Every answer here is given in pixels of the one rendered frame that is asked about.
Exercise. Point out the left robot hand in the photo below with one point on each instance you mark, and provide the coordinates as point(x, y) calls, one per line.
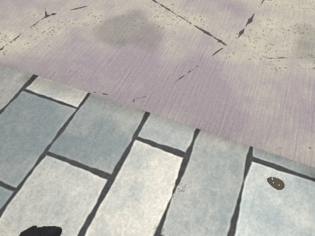
point(42, 231)

